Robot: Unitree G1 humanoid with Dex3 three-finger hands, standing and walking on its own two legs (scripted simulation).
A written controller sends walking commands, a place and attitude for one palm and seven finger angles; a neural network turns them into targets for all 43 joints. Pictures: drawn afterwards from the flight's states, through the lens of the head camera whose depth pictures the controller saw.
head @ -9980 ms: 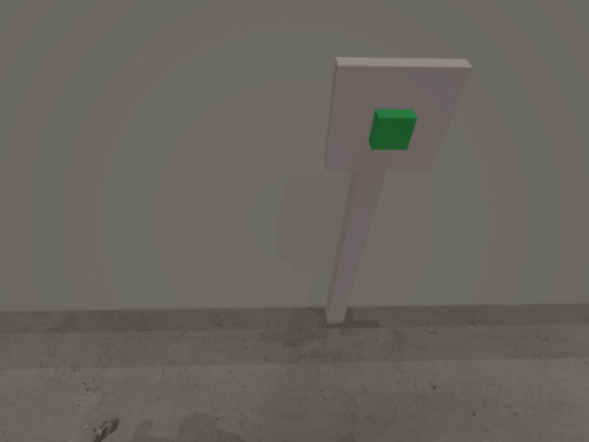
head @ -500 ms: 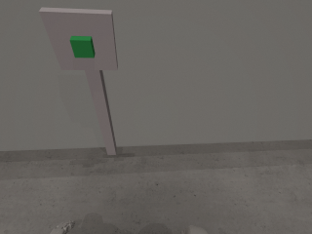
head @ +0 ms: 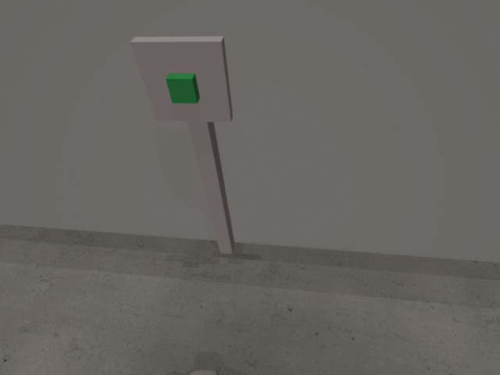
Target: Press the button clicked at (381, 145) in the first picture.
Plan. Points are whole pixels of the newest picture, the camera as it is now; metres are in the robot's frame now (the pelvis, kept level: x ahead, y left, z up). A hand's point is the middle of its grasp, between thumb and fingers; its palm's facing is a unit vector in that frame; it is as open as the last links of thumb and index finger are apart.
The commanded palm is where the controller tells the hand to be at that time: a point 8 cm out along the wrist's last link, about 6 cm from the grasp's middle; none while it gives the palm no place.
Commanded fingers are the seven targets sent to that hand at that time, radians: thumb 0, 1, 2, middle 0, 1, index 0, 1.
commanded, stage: take the last steps up to it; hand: left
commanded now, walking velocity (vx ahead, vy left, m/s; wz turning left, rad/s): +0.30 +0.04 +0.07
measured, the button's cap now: (183, 87) +0.73 +0.20 +0.10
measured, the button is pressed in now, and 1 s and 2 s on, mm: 0 0 0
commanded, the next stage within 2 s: come to a stop and stand still in 0.72 s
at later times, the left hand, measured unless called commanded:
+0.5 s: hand out of the picture +0.07 +0.28 -0.18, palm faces +0.09 -0.99 -0.14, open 7.4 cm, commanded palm none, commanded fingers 0.00 0.90 0.90 -0.20 -0.30 -0.20 -0.30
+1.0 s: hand (162, 288) +0.33 +0.23 -0.17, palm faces +0.00 -0.97 -0.23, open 7.1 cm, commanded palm none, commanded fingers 0.00 0.90 0.90 -0.20 -0.30 -0.20 -0.30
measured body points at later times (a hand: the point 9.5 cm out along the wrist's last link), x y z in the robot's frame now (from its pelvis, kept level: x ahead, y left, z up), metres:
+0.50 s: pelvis +0.09 +0.10 +0.00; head +0.08 +0.13 +0.45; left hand +0.07 +0.33 -0.17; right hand +0.10 -0.14 -0.14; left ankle +0.03 +0.16 -0.74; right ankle +0.13 -0.05 -0.65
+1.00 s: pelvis +0.24 +0.06 -0.01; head +0.26 +0.04 +0.44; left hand +0.33 +0.28 -0.15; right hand +0.19 -0.14 -0.18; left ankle +0.20 +0.19 -0.68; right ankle +0.29 -0.01 -0.74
